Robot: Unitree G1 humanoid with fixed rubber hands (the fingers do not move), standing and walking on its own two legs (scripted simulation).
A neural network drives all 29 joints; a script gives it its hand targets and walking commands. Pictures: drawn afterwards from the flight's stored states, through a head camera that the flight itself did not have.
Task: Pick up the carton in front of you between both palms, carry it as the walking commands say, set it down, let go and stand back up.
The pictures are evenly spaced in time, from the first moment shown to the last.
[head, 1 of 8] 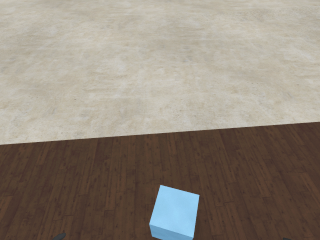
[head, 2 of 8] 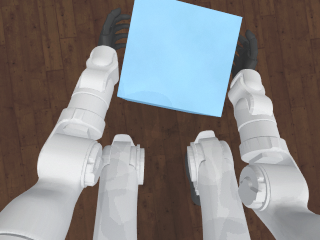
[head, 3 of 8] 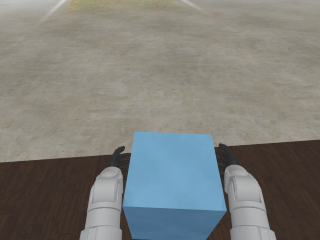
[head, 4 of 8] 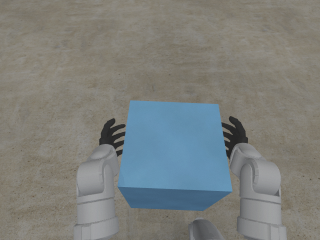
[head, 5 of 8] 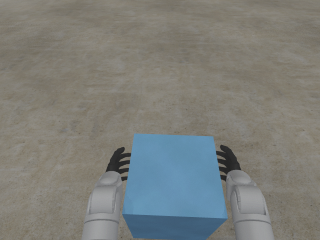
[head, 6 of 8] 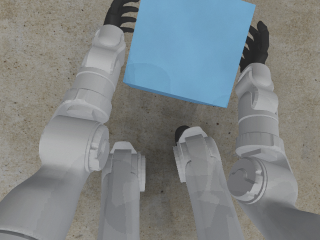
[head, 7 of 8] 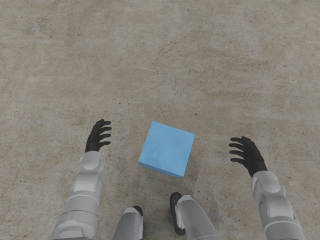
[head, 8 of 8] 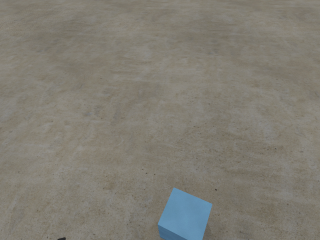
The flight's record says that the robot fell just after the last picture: no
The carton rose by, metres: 0.68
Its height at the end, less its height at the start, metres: -0.07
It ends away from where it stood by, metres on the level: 2.23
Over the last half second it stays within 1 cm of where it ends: yes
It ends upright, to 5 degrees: yes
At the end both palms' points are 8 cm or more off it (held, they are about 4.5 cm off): yes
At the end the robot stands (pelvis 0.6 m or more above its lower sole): yes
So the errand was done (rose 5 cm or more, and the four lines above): yes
